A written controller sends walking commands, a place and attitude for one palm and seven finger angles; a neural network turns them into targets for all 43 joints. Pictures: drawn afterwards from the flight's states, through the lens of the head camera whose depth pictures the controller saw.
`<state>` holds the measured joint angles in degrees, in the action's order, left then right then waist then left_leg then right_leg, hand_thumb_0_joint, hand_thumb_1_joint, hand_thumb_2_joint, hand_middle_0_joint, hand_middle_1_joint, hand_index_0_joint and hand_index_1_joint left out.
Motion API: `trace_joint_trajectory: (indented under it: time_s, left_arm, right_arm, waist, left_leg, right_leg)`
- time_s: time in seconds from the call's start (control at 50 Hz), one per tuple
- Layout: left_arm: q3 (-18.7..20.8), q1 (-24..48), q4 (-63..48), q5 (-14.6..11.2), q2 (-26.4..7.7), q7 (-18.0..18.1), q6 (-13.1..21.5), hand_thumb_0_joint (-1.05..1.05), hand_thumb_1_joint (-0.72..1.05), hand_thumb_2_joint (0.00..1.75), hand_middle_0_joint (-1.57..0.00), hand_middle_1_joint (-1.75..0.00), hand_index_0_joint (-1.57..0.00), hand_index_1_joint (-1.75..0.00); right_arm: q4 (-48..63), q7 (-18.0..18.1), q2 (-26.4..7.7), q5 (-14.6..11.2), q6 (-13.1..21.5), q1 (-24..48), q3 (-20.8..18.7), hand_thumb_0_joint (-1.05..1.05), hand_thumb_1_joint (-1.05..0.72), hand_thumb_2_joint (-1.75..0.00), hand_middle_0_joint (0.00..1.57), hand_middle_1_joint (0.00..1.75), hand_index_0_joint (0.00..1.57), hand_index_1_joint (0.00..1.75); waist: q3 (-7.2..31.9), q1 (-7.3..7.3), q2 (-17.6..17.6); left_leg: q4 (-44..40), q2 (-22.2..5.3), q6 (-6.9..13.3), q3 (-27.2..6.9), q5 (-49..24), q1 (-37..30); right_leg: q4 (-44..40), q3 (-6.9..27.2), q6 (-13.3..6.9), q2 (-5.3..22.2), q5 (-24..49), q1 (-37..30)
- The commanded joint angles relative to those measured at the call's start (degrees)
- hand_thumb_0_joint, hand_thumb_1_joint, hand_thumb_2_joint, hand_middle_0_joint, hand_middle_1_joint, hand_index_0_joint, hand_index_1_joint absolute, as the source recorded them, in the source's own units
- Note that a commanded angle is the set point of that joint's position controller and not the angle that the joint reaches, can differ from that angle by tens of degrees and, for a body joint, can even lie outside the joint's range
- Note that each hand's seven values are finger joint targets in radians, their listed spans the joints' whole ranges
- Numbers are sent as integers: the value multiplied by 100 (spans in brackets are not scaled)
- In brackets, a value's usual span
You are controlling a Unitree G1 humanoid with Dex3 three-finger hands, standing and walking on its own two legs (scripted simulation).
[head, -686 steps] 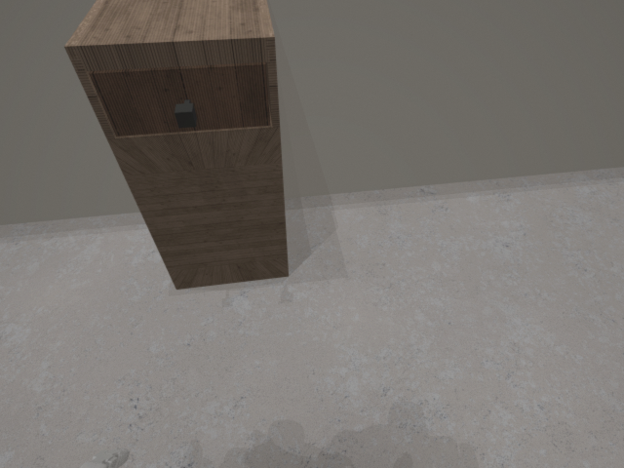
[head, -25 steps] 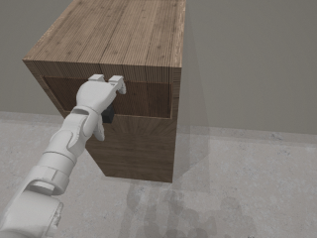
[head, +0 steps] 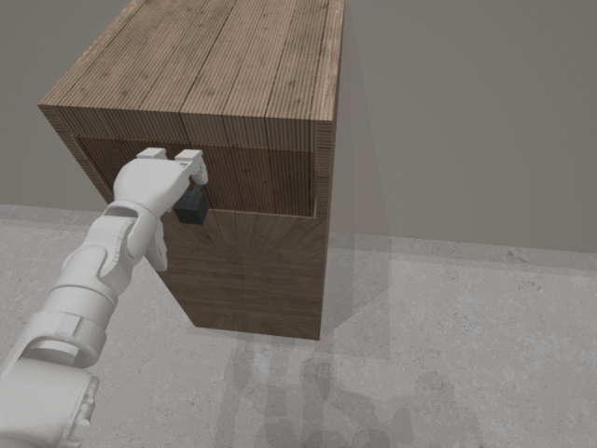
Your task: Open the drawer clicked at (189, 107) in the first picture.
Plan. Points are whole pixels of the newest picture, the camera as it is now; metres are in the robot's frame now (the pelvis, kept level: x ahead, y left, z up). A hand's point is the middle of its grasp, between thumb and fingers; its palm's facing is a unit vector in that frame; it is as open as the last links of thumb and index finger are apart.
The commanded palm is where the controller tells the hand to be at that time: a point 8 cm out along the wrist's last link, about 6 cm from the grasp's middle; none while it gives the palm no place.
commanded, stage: move the hooked fingers above the handle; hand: left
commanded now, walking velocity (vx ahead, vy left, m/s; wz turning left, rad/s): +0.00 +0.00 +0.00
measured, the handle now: (195, 198) +0.49 +0.19 +0.01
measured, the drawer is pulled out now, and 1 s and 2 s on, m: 0.00 0.00 0.00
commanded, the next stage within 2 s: none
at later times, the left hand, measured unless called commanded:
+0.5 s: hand (171, 211) +0.43 +0.20 +0.06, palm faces -0.06 -0.05 -1.00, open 13.8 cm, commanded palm +0.43 +0.22 +0.14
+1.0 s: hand (201, 214) +0.43 +0.16 +0.04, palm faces -0.16 -0.05 -0.99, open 13.8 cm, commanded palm +0.44 +0.19 +0.13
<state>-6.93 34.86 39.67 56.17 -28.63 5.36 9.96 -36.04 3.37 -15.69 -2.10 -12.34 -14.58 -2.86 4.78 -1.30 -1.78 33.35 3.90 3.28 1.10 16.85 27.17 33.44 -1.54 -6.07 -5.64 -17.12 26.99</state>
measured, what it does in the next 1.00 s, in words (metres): stands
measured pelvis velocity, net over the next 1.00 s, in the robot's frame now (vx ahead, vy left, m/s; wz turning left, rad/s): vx -0.01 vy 0.04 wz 0.00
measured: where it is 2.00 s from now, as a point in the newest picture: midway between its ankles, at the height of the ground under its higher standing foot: outside the picture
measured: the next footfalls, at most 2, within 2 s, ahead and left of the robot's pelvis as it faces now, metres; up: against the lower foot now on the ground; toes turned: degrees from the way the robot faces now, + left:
none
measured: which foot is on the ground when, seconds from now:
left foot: down 0.00-1.00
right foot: down 0.00-1.00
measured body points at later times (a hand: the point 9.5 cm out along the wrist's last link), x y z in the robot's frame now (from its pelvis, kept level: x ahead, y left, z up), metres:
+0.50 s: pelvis +0.01 +0.03 +0.00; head +0.06 +0.01 +0.44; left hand +0.43 +0.21 +0.11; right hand +0.10 -0.24 -0.13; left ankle -0.01 +0.09 -0.73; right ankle -0.01 -0.05 -0.73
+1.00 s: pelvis -0.01 +0.04 -0.01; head +0.04 +0.04 +0.44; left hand +0.44 +0.17 +0.10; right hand +0.07 -0.22 -0.13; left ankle -0.01 +0.09 -0.73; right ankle -0.01 -0.05 -0.73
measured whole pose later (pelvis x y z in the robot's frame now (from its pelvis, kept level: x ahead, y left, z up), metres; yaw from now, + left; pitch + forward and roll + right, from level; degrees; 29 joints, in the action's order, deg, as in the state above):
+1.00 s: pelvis -0.01 +0.04 -0.01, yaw +0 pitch +11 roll -1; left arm -15.5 43.8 47.6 56.7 -19.3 4.0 4.5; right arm -35.5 1.2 -14.1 -1.8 -13.2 -15.4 -2.0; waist 5.2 -3.4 -2.3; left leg 36.8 6.1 6.5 2.1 17.6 30.0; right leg 37.3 -1.0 -2.8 -3.4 -18.3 29.8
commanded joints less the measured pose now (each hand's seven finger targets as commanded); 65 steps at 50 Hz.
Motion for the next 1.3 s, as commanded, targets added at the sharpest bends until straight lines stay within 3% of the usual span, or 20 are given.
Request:
trace_joint_trajectory:
  time_s: [0.0,0.12,0.14,0.2,0.22,0.3,0.38,0.48,0.5,0.56,0.66,0.74,0.84,0.92,1.0,1.06,1.1,1.14,1.2,1.28]
  left_arm:
    - [751,3248,-1128,-68,-1391,702,26,0,-50,30,-30,-120,-30,-120]
    - [471,3070,-126,10,-1169,701,-768,0,-50,30,-30,-120,-30,-120]
    - [629,2826,46,53,-1348,625,-849,0,-50,30,-30,-120,-30,-120]
    - [301,2560,-200,-40,-967,247,-807,0,-50,30,-30,-120,-30,-120]
    - [484,2279,-245,-57,-1099,142,-741,0,-50,30,-30,-120,-30,-120]
    - [301,2062,-728,-126,-811,-51,-421,0,-50,30,-30,-120,-30,-120]
    - [740,2711,-1497,-33,-1300,281,25,0,-50,30,-30,-120,-30,-120]
    - [805,3585,-1792,121,-1307,1035,53,0,-50,30,-30,-120,-30,-120]
    - [491,3722,-1616,106,-924,1129,-75,0,-50,30,-30,-120,-30,-120]
    - [517,3503,-679,72,-805,1237,-625,0,-50,30,-30,-120,-30,-120]
    - [-375,3108,591,80,100,596,-1509,0,-50,30,-30,-120,-30,-120]
    - [-622,3110,674,158,248,168,-1547,0,-50,30,-30,-120,-30,-120]
    - [-1037,3293,478,134,778,-132,-1230,0,-50,30,-30,-120,-30,-120]
    - [-394,4226,-688,1,61,123,-400,0,-50,30,-30,-120,-30,-120]
    - [768,4667,-1388,209,-1255,1088,35,0,-50,30,-30,-120,-30,-120]
    - [1198,4263,-795,326,-1569,1768,-443,0,-50,30,-30,-120,-30,-120]
    - [887,3860,-93,370,-1201,1953,-1070,0,-50,30,-30,-120,-30,-120]
    - [619,3822,398,393,-1002,1846,-1650,0,-50,30,-30,-120,-30,-120]
    - [928,3992,329,328,-1659,1681,-2024,0,-50,30,-30,-120,-30,-120]
    - [727,3654,713,260,-1670,1194,-2231,0,-50,30,-30,-120,-30,-120]
  right_arm:
    - [393,-23,-609,15,247,-130,-201,0,-90,-90,20,30,20,30]
    - [381,-102,-702,-27,174,-68,-135,0,-90,-90,20,30,20,30]
    - [398,-100,-718,-24,148,-61,-139,0,-90,-90,20,30,20,30]
    - [589,-109,-722,-16,71,-15,-117,0,-90,-90,20,30,20,30]
    - [617,-106,-720,-6,55,-6,-135,0,-90,-90,20,30,20,30]
    - [716,-125,-672,1,-5,42,-130,0,-90,-90,20,30,20,30]
    - [686,-93,-610,45,31,-24,-182,0,-90,-90,20,30,20,30]
    - [436,-152,-550,64,188,-128,-253,0,-90,-90,20,30,20,30]
    - [375,-177,-537,67,205,-142,-261,0,-90,-90,20,30,20,30]
    - [204,-249,-598,61,208,-211,-253,0,-90,-90,20,30,20,30]
    - [253,-296,-704,-16,27,-218,-181,0,-90,-90,20,30,20,30]
    - [356,-236,-703,-30,-118,-183,-116,0,-90,-90,20,30,20,30]
    - [458,-235,-622,4,-112,-167,-101,0,-90,-90,20,30,20,30]
    - [591,-157,-608,58,44,-214,-156,0,-90,-90,20,30,20,30]
    - [557,-84,-549,128,244,-285,-150,0,-90,-90,20,30,20,30]
    - [444,-96,-526,133,244,-182,-79,0,-90,-90,20,30,20,30]
    - [343,-134,-533,114,203,-79,-48,0,-90,-90,20,30,20,30]
    - [245,-180,-609,72,160,-124,-47,0,-90,-90,20,30,20,30]
    - [291,-75,-610,-13,22,33,25,0,-90,-90,20,30,20,30]
    - [306,154,-597,-146,-67,264,136,0,-90,-90,20,30,20,30]
  waist:
    - [2098,-204,-3]
    - [1985,-158,356]
    - [2066,-55,384]
    - [2288,-28,495]
    - [2283,48,582]
    - [1860,55,524]
    - [2084,88,101]
    - [2568,-52,-502]
    - [2527,-167,-538]
    - [2381,-148,-76]
    - [1907,-273,589]
    - [1471,-306,789]
    - [1153,-372,265]
    - [1922,-329,-112]
    - [2834,-36,-337]
    - [2710,86,-44]
    - [2396,55,71]
    - [2270,-19,193]
    - [2820,113,568]
    - [2052,68,935]
  left_leg:
    - [3,-74,13,-166,-1201,-532]
    - [-57,-101,-8,-63,-1305,-289]
    - [-72,-104,-5,-33,-1356,-258]
    - [-70,-95,13,-28,-1679,-303]
    - [-72,-108,26,-24,-1759,-344]
    - [-109,-120,47,-69,-1864,-500]
    - [-77,-146,56,-175,-2000,-879]
    - [126,-286,-188,-434,-2653,-1784]
    - [155,-303,-230,-454,-2635,-1886]
    - [84,-339,-277,-471,-2675,-1754]
    - [-58,-340,-202,-363,-2353,-1299]
    - [-136,-299,-103,-346,-1893,-1073]
    - [-139,-320,-168,-484,-1504,-1235]
    - [-26,-338,-180,-661,-1336,-1560]
    - [92,-389,-341,-809,-1854,-1725]
    - [110,-331,-347,-596,-1980,-1110]
    - [31,-324,-312,-409,-1857,-846]
    - [-80,-357,-276,-308,-1806,-746]
    - [-233,-274,-104,-111,-1758,-558]
    - [-557,-258,-11,-5,-1185,-233]
  right_leg:
    - [-301,858,420,577,1728,-1041]
    - [-288,726,416,559,1887,-1167]
    - [-268,731,417,554,1990,-1321]
    - [-164,747,457,602,2809,-1727]
    - [-153,747,470,593,2937,-1784]
    - [-205,683,414,519,2619,-1405]
    - [-180,626,313,411,1982,-1053]
    - [21,362,244,272,1393,-135]
    - [32,298,251,255,1294,72]
    - [-10,190,249,229,1240,68]
    - [-173,175,293,281,1339,-144]
    - [-264,209,301,327,1171,-136]
    - [-263,170,234,327,614,369]
    - [-43,257,216,320,499,383]
    - [261,224,189,231,563,314]
    - [278,182,181,191,689,48]
    - [194,170,202,197,783,-57]
    - [69,165,242,219,882,-171]
    - [-102,430,313,313,1427,-1294]
    - [-480,573,389,438,1219,-1608]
